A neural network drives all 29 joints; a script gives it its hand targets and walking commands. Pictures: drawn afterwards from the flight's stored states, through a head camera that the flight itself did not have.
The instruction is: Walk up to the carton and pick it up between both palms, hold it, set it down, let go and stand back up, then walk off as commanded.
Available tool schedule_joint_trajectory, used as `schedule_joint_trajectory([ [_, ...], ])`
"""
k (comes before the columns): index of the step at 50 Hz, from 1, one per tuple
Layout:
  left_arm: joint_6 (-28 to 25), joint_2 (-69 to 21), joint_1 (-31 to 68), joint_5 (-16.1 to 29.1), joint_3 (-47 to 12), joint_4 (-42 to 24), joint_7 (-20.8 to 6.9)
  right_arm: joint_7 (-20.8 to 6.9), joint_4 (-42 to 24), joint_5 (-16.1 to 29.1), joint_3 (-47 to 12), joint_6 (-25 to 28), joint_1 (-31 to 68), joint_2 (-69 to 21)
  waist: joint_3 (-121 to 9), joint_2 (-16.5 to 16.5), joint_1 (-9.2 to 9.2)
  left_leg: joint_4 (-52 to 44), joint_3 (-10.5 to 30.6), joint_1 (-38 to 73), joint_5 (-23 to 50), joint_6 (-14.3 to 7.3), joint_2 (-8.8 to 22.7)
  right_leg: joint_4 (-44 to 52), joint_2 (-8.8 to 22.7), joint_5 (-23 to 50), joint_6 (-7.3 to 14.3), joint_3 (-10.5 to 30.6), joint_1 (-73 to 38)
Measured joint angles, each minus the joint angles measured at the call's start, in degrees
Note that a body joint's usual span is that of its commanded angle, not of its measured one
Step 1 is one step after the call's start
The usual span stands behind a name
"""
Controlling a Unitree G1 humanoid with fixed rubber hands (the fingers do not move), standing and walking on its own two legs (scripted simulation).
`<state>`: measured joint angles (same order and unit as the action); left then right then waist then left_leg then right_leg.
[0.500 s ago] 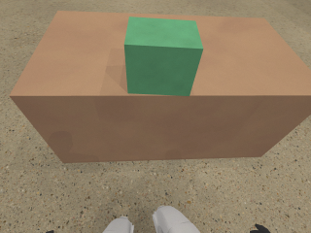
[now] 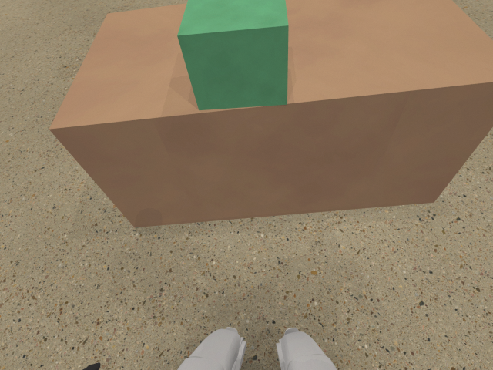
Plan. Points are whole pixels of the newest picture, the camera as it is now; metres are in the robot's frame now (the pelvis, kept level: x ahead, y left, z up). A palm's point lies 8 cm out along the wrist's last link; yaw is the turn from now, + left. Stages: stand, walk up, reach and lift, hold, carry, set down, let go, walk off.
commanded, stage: walk off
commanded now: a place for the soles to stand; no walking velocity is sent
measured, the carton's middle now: (239, 53) +0.89 +0.01 +0.01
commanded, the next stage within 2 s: none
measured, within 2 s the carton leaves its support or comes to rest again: neither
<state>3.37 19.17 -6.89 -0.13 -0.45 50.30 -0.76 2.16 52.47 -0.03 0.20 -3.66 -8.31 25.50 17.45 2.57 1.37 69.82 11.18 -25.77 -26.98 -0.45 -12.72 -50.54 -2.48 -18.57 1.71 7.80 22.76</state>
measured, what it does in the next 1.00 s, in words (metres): walks backwards: left foot, then right foot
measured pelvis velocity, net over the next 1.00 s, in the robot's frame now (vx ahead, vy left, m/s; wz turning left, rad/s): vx -0.30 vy -0.01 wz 0.06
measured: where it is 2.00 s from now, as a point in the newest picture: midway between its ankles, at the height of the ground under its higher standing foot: outside the picture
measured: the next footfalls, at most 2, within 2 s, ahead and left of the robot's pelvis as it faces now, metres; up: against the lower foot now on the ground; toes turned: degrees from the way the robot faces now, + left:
left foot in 0.22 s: -0.01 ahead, +0.19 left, +0.00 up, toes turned -9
right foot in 0.54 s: -0.12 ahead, -0.11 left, +0.00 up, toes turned +10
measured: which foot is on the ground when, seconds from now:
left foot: up 0.00-0.20, down 0.22-0.56, up 0.58-0.98, down 1.00-1.00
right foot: down 0.00-0.24, up 0.26-0.52, down 0.54-1.00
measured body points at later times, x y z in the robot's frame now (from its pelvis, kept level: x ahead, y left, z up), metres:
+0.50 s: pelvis -0.16 +0.00 -0.03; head -0.11 +0.01 +0.42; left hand -0.04 +0.32 -0.15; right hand -0.06 -0.31 -0.13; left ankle -0.05 +0.19 -0.70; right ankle -0.14 -0.11 -0.67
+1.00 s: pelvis -0.30 -0.01 +0.00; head -0.26 -0.04 +0.44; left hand -0.20 +0.29 -0.11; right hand -0.22 -0.34 -0.14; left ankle -0.28 +0.16 -0.70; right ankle -0.16 -0.12 -0.70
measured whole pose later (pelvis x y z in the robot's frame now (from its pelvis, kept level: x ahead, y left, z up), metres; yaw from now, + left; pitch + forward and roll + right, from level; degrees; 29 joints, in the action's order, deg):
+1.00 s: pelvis -0.30 -0.01 +0.00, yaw +4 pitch -9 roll +2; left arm 3.0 19.1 -6.0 -0.1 0.4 49.5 -1.4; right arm 0.4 55.5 0.0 0.3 -1.1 -10.1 25.7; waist 15.1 1.3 1.4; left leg 49.2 9.2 -14.8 -31.2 0.5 -4.0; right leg -48.5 -2.1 -15.4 0.5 6.5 25.4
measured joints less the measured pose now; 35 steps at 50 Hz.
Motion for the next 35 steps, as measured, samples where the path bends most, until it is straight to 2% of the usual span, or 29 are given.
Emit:
schedule_joint_trajectory([
  [7, -0.03, -0.01, 0.61, 0.00, 0.00, -0.83, 0.00, -0.86, -0.77, 0.00, -0.01, 0.01, -0.01, 0.16, -0.05, 0.34, 0.03, -0.93, -0.01, 1.90, -4.21, 0.00, 3.07, 0.16, 1.46, 3.88, -0.37, -0.85, 4.96],
  [10, 0.14, -0.02, 0.76, 0.00, -0.01, -0.82, 0.00, -1.41, -0.79, 0.01, -0.01, 0.33, -0.06, 0.20, -0.12, -0.05, 0.08, -9.77, -0.90, 5.78, -5.13, 0.01, 5.73, 0.17, 1.82, 5.61, -1.24, -0.94, 6.53],
  [12, 0.72, 0.07, 1.18, -0.01, 0.01, -0.79, 0.11, -1.58, -0.60, 0.00, 0.07, 0.83, -0.19, 0.09, 0.23, -0.67, 0.01, -16.11, -1.21, 7.96, -1.94, 0.57, 6.47, -1.06, 1.93, 4.82, -1.68, -0.66, 7.81],
  [13, 1.13, 0.24, 1.17, -0.01, 0.04, -0.75, 0.32, -1.71, -0.78, 0.01, 0.07, 0.92, -0.19, -0.30, 1.08, -1.43, 0.04, -15.57, -1.65, 7.96, -0.60, 0.92, 6.24, -3.56, 1.25, -0.11, -1.67, 0.38, 8.07],
  [15, 1.93, 0.82, 0.92, -0.01, 0.08, -0.78, 0.64, -1.75, -0.78, 0.00, 0.08, 0.92, -0.24, -1.44, 1.58, -2.17, 0.06, -15.28, -1.88, 7.96, 0.66, 0.94, 7.23, -12.55, -2.99, -5.85, -1.67, 2.10, 9.01],
  [17, 1.94, 1.97, 0.88, -0.01, 0.10, -0.80, 0.68, -1.26, -1.42, 0.00, 0.09, 0.94, -0.23, -2.38, 1.55, -3.11, 0.03, -15.57, -1.89, 7.50, 1.73, 0.95, 8.36, -20.18, -6.35, -5.96, -1.68, 2.17, 9.09],
  [20, 1.94, 4.01, 0.85, 0.00, 0.50, -0.82, 0.58, -0.62, -3.84, 0.00, 0.09, 1.02, -0.22, -2.78, 0.84, -4.91, -0.02, -15.60, -1.95, 5.23, 3.45, 0.95, 9.07, -26.03, -8.24, -5.99, -1.68, 2.26, 7.65],
  [24, 1.94, 6.35, 0.82, 0.00, 0.83, -0.84, 0.09, 0.04, -8.22, 0.00, 0.07, 1.46, -0.23, -2.77, 0.74, -6.33, -0.07, -15.60, -1.98, 2.29, 5.57, 0.95, 10.23, -23.87, -6.85, -7.54, -1.69, 2.34, 2.24],
  [26, 1.87, 7.05, 0.78, 0.01, 0.81, -0.87, -0.33, 0.12, -10.03, 0.00, 0.07, 1.52, -0.24, -2.75, 0.70, -6.37, -0.11, -15.61, -2.02, 0.62, 6.68, 0.95, 11.16, -16.75, -4.69, -10.29, -1.69, 2.41, -1.55],
  [27, 1.71, 7.28, 0.73, 0.01, 0.82, -0.87, -0.51, 0.08, -10.60, 0.00, 0.07, 1.50, -0.20, -2.75, 0.71, -6.28, -0.13, -15.62, -1.99, -0.18, 7.25, 0.99, 11.72, -11.53, -3.82, -14.22, -1.65, 2.34, -3.90],
  [28, 1.33, 6.99, 0.85, 0.01, 0.80, -0.87, -0.68, 0.08, -10.71, 0.00, 0.09, 1.49, 0.14, -2.50, 1.61, -5.16, -0.05, -15.62, -1.35, -0.34, 7.76, 0.99, 12.88, -10.25, -4.88, -16.28, -1.09, 1.74, -4.16],
  [29, 0.83, 6.45, 0.90, 0.01, 0.80, -0.86, -0.96, 0.16, -10.12, 0.00, 0.10, 1.44, 0.12, -2.25, 2.26, -4.11, -0.07, -15.42, -0.34, -0.31, 6.88, 0.97, 13.36, -10.34, -5.85, -14.70, -0.37, 1.01, -3.77],
  [31, 0.70, 5.20, 0.86, 0.01, 0.80, -0.83, -1.16, 0.60, -7.25, 0.00, 0.11, 1.16, 0.11, -2.19, 2.30, -4.73, -0.13, -12.63, 1.00, -0.29, -1.07, 0.97, 9.31, -10.28, -4.66, -10.78, 0.66, 0.83, -3.30],
  [33, 0.70, 3.19, 0.85, 0.01, 0.79, -0.84, -1.16, 1.06, -4.41, 0.00, 0.11, 0.99, 0.12, -1.48, 1.86, -4.48, -0.11, -8.47, 1.48, -0.34, -2.87, 0.97, 4.93, -8.65, -3.19, -8.44, 0.73, 0.81, -3.26],
  [35, 0.70, 1.30, 0.85, 0.01, 0.80, -0.85, -1.15, 1.09, -2.35, 0.00, 0.10, 1.01, 0.13, -0.52, 1.16, -3.40, -0.10, -5.63, 1.52, -0.34, -2.88, 0.97, 2.32, -6.17, -2.59, -6.16, 0.72, 0.78, -2.75],
])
